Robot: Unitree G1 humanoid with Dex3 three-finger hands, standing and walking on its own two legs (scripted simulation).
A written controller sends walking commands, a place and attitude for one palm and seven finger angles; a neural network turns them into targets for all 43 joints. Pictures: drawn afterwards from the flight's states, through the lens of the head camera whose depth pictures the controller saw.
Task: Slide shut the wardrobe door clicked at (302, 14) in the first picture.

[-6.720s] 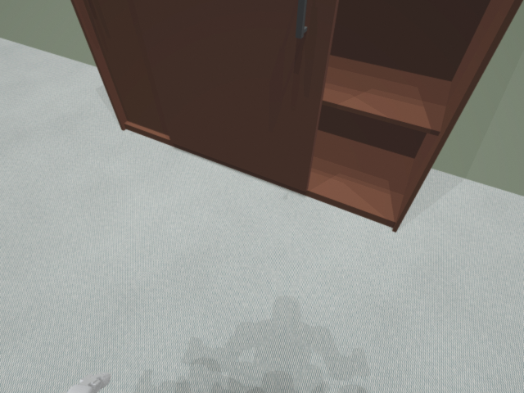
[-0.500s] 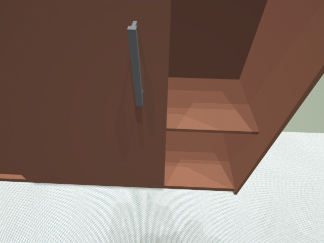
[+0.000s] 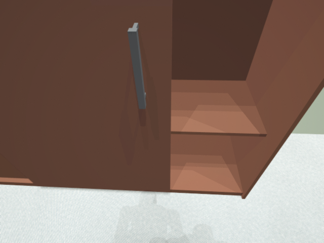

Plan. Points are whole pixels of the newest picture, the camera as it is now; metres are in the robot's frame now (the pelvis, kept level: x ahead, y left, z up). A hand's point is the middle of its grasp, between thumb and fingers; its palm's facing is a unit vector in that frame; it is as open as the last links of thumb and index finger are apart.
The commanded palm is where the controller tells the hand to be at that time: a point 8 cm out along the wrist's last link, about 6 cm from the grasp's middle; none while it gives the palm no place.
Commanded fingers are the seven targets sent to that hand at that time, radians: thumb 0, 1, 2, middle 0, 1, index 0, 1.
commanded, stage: look again from close up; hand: left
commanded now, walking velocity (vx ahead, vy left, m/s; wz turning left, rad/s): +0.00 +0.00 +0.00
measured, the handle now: (139, 70) +0.53 +0.09 +0.17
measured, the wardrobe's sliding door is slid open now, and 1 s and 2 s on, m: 0.45 0.45 0.45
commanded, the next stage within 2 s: raise the hand with hooked fingers in 0.54 s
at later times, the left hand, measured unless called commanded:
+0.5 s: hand out of the picture +0.01 +0.18 -0.17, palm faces +0.01 -0.98 -0.19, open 7.4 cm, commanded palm none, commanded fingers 0.00 0.90 0.90 -0.20 -0.30 -0.20 -0.30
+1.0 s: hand (96, 220) +0.18 +0.16 +0.01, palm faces -0.10 -0.99 +0.01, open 8.3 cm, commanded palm +0.13 +0.25 -0.01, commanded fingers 0.00 0.46 0.71 -0.23 -0.58 -0.23 -0.58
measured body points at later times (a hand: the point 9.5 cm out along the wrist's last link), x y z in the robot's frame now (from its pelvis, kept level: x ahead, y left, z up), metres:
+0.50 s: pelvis +0.01 +0.01 +0.00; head +0.01 +0.01 +0.45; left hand +0.01 +0.23 -0.16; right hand +0.03 -0.22 -0.15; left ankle +0.01 +0.10 -0.73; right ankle -0.04 -0.09 -0.73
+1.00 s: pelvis -0.04 +0.00 -0.03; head -0.02 +0.00 +0.42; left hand +0.18 +0.22 +0.01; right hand +0.17 -0.25 -0.08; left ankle +0.01 +0.10 -0.73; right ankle -0.04 -0.09 -0.73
